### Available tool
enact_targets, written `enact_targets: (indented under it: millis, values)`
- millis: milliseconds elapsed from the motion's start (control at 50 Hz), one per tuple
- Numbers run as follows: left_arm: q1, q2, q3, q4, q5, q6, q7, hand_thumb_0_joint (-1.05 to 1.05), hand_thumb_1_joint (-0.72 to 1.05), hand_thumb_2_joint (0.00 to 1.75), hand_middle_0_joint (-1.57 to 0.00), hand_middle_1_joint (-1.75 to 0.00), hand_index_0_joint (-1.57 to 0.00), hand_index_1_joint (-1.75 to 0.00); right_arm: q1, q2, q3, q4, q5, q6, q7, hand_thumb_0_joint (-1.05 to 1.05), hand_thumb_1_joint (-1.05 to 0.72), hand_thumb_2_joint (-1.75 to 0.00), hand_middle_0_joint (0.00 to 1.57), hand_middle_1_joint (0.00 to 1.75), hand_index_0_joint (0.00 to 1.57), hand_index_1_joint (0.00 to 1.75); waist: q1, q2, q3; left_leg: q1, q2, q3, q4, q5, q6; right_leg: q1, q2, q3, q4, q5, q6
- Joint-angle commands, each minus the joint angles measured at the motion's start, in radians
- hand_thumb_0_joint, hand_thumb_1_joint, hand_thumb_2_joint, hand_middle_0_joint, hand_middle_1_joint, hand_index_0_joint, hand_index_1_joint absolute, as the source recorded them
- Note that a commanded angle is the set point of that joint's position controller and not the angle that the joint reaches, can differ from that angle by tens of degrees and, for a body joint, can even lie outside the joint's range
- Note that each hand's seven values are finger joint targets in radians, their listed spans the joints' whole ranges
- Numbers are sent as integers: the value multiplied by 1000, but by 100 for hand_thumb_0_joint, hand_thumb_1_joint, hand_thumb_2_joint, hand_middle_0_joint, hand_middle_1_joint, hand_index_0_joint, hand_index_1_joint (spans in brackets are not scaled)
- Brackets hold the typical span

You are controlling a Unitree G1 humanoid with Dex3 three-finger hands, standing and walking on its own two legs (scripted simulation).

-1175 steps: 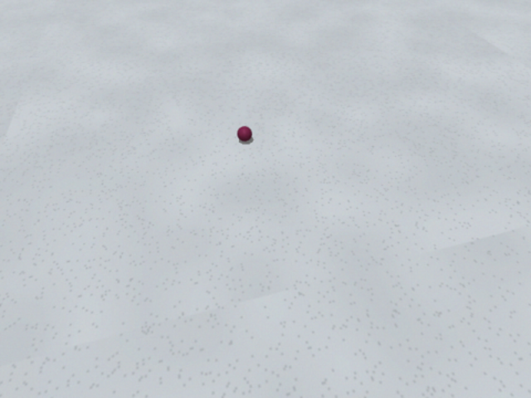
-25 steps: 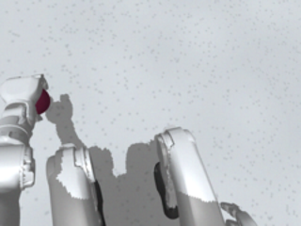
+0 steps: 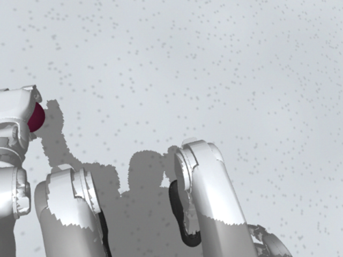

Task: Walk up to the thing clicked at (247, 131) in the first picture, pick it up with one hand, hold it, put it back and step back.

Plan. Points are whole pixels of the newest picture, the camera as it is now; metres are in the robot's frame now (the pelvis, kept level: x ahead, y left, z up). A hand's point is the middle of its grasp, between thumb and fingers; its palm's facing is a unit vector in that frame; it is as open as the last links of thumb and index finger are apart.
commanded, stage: rest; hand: left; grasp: from above
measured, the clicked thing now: (24, 115) +0.46 +0.27 -0.21
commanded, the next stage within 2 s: open in 1.38 s
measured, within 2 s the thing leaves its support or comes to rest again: neither
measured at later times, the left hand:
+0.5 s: hand (32, 120) +0.45 +0.26 -0.24, palm faces -0.46 -0.11 -0.88, open 10.6 cm
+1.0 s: hand (34, 120) +0.45 +0.26 -0.25, palm faces -0.46 -0.11 -0.88, open 10.6 cm
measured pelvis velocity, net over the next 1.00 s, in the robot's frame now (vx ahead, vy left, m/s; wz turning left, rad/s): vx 0.00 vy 0.01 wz -0.08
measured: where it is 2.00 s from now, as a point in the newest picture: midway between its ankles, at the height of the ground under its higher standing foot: (145, 236)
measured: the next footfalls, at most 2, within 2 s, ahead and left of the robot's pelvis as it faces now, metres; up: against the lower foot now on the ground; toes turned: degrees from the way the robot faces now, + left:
none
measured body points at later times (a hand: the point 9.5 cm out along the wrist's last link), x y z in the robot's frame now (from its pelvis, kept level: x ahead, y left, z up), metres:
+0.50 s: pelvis +0.00 +0.00 -0.01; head +0.27 +0.07 +0.34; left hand +0.47 +0.27 -0.19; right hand +0.04 -0.27 -0.11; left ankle +0.07 +0.14 -0.28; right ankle +0.09 -0.13 -0.28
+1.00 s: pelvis +0.00 +0.01 -0.02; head +0.27 +0.09 +0.33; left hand +0.47 +0.26 -0.20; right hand +0.03 -0.26 -0.10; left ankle +0.07 +0.14 -0.28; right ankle +0.09 -0.13 -0.28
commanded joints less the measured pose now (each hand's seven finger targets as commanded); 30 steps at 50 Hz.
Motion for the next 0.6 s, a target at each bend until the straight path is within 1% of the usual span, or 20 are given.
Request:
enact_targets:
  millis: [0,20,40,60,100,140,160,180,220,300,360,380,400,420,460,480,500,540,560,580]
  values:
    - [-348,224,1,-68,-22,21,65,0,40,100,-79,-93,-80,-91,202,-252,-63,-1,-7,-12,2,0,-90,-90,20,30,20,30,-25,308,-667,485,-13,138,-216,146,70,333,20,-127,-253,239,-76]
    - [-359,214,-3,-56,-24,22,61,0,40,101,-78,-94,-79,-93,209,-253,-58,3,-12,-19,6,0,-90,-90,20,30,20,30,-43,299,-644,482,-13,136,-205,143,71,330,18,-130,-249,236,-74]
    - [-351,217,-4,-47,-27,24,60,0,40,100,-78,-94,-80,-92,206,-256,-57,4,-17,-22,11,0,-90,-90,20,30,20,30,-38,299,-641,483,-13,133,-204,143,71,333,21,-131,-248,237,-74]
    - [-345,248,23,-72,-37,22,62,0,40,101,-79,-93,-80,-92,209,-263,-55,3,-14,-22,8,0,-90,-90,20,30,20,30,-22,304,-669,498,-12,129,-207,164,70,350,21,-133,-250,251,-72]
    - [-343,229,0,-49,-47,18,55,0,41,99,-78,-96,-80,-93,207,-260,-48,5,-19,-32,19,0,-90,-90,20,30,20,30,-40,300,-664,493,-8,125,-187,174,70,370,25,-134,-237,269,-68]
    - [-331,274,29,-61,-44,12,57,0,42,103,-80,-97,-81,-96,212,-269,-44,5,-21,-33,24,0,-90,-90,20,30,20,30,-30,280,-694,479,-9,124,-175,200,74,413,27,-134,-234,297,-64]
    - [-329,270,21,-40,-44,9,57,0,44,100,-80,-97,-82,-94,210,-268,-36,3,-21,-37,27,0,-90,-90,20,30,20,30,-35,294,-674,480,-10,127,-170,199,72,408,24,-136,-225,296,-65]
    - [-318,282,42,-71,-51,4,60,0,44,103,-82,-97,-83,-95,212,-273,-41,5,-23,-36,28,0,-90,-90,20,30,20,30,-25,304,-713,504,-7,122,-173,229,70,425,28,-140,-223,325,-64]
    - [-328,311,61,-74,-40,-6,67,0,47,103,-83,-98,-85,-96,205,-277,-38,-3,-30,-38,34,0,-90,-90,20,30,20,30,-34,320,-717,510,-5,118,-166,236,67,434,31,-145,-212,335,-66]
    - [-313,288,35,-18,-25,-14,80,0,45,102,-82,-97,-83,-95,187,-280,-23,0,-35,-40,45,0,-90,-90,20,30,20,30,-49,321,-660,470,-5,116,-153,190,69,405,37,-151,-211,300,-67]
    - [-315,313,52,-30,-25,-17,98,0,47,105,-84,-97,-85,-95,182,-295,-21,-4,-41,-48,51,0,-90,-90,20,30,20,30,-43,348,-641,492,-2,108,-159,176,65,372,38,-163,-205,280,-74]
    - [-331,325,55,-32,-18,-21,103,0,49,103,-84,-98,-86,-96,186,-304,-20,-5,-46,-52,53,0,-90,-90,20,30,20,30,-56,342,-618,474,-5,109,-148,168,66,366,38,-166,-207,271,-74]
    - [-318,320,52,-39,-14,-22,107,0,47,103,-84,-97,-85,-95,186,-299,-18,-5,-43,-54,56,0,-90,-90,20,30,20,30,-47,359,-635,493,-3,107,-159,175,63,380,39,-165,-205,279,-74]
    - [-328,346,78,-61,-12,-23,117,0,48,104,-84,-97,-86,-95,186,-306,-19,-8,-45,-53,56,0,-90,-90,20,30,20,30,-46,361,-650,495,-3,106,-157,189,63,384,40,-169,-202,293,-73]
    - [-327,307,49,-12,-9,-19,121,0,51,102,-86,-96,-88,-94,187,-300,-14,-4,-54,-62,65,0,-90,-90,20,30,20,30,-69,352,-617,492,-1,102,-147,181,61,364,40,-175,-191,288,-71]
    - [-335,324,59,-33,-4,-22,130,0,50,102,-85,-96,-86,-94,185,-304,-15,-2,-55,-63,68,0,-90,-90,20,30,20,30,-69,366,-639,499,0,100,-152,191,61,378,43,-176,-195,298,-71]
    - [-331,292,30,27,-6,-17,129,0,50,101,-84,-96,-86,-94,180,-301,-10,2,-56,-69,72,0,-90,-90,20,30,20,30,-81,351,-595,484,-1,97,-143,157,61,341,41,-178,-187,268,-73]
    - [-339,279,7,33,-13,-13,126,0,50,100,-84,-97,-86,-94,171,-303,-4,-4,-56,-83,80,0,-90,-90,20,30,20,30,-86,356,-578,481,-1,95,-139,139,63,337,42,-173,-200,252,-70]
    - [-342,302,27,23,-23,-15,132,0,50,98,-84,-95,-86,-93,176,-315,-4,2,-60,-88,80,0,-91,-90,20,30,20,30,-87,345,-580,478,-1,92,-145,136,63,342,42,-181,-205,245,-69]
    - [-339,310,24,24,-17,-14,133,0,50,96,-84,-95,-86,-92,179,-320,-2,-1,-60,-94,81,0,-90,-90,20,30,20,30,-84,359,-571,484,-3,92,-148,132,62,339,41,-183,-202,240,-70]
